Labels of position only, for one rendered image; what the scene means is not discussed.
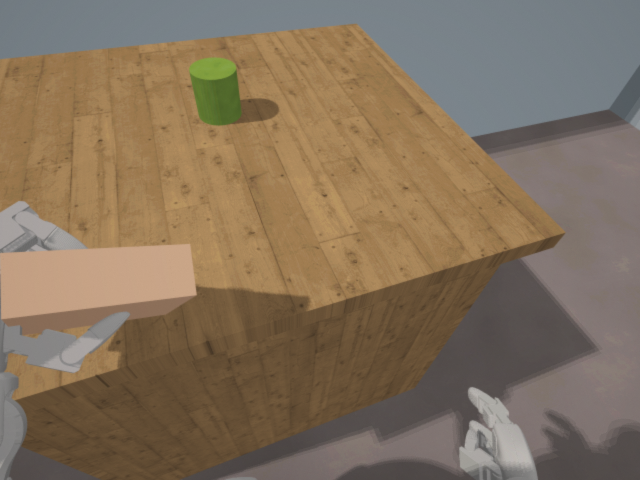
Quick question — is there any robot left forearm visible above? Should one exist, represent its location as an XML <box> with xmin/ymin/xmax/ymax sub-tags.
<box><xmin>0</xmin><ymin>372</ymin><xmax>27</xmax><ymax>480</ymax></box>

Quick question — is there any left robot hand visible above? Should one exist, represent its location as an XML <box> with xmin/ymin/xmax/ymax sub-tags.
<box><xmin>0</xmin><ymin>201</ymin><xmax>130</xmax><ymax>373</ymax></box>

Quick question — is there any right robot hand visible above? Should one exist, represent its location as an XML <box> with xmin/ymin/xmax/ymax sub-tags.
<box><xmin>459</xmin><ymin>387</ymin><xmax>538</xmax><ymax>480</ymax></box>

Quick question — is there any table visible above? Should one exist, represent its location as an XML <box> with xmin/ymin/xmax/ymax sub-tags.
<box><xmin>0</xmin><ymin>24</ymin><xmax>566</xmax><ymax>480</ymax></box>

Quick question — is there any sponge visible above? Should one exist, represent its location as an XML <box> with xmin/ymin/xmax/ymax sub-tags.
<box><xmin>0</xmin><ymin>244</ymin><xmax>197</xmax><ymax>335</ymax></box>

